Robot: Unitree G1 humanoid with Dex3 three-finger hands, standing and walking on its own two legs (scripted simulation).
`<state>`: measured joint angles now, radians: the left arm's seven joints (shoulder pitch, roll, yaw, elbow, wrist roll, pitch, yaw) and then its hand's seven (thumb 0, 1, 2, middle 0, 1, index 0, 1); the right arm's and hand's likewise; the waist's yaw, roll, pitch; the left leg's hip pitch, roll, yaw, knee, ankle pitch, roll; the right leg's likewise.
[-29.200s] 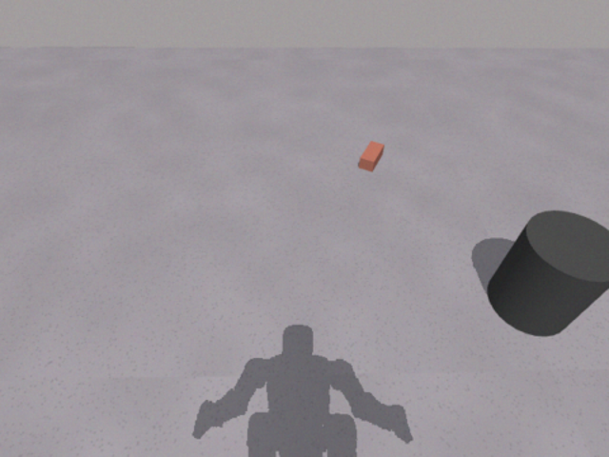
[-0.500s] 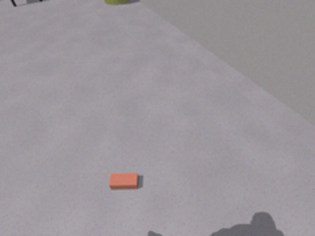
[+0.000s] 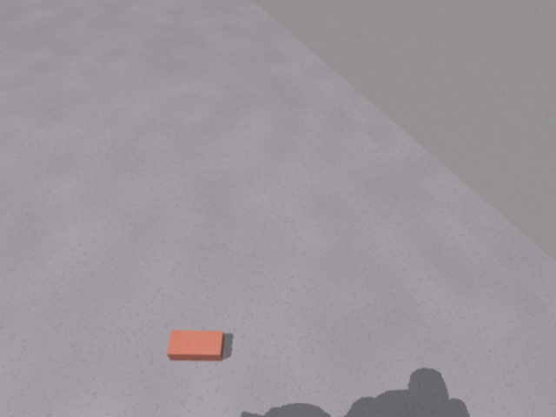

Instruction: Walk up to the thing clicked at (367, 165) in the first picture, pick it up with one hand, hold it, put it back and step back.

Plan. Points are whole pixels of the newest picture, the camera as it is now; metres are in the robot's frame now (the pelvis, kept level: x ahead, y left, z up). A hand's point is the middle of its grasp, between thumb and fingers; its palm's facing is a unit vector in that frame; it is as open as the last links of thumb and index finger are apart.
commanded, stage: walk up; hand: left
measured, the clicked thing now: (196, 345) +0.46 +0.26 -0.72
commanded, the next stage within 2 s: stand in 1.22 s
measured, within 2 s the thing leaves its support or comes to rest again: neither
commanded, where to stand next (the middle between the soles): +0.08 +0.00 m, yaw +2 degrees
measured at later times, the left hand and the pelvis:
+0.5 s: hand out of the picture +0.14 +0.24 -0.12, palm faces +0.01 -0.94 -0.34, open 7.4 cm; pelvis +0.03 -0.01 +0.02, yaw +1 degrees
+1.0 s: hand out of the picture +0.09 +0.26 -0.13, palm faces +0.01 -0.95 -0.32, open 7.4 cm; pelvis +0.03 +0.00 +0.03, yaw +2 degrees
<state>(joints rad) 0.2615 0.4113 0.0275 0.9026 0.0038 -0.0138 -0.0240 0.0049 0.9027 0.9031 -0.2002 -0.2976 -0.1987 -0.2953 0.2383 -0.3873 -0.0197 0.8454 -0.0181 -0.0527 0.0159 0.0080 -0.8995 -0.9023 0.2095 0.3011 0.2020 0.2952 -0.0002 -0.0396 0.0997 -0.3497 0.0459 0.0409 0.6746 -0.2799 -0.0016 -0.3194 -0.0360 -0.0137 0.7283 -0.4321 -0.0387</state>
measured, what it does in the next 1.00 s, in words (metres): stands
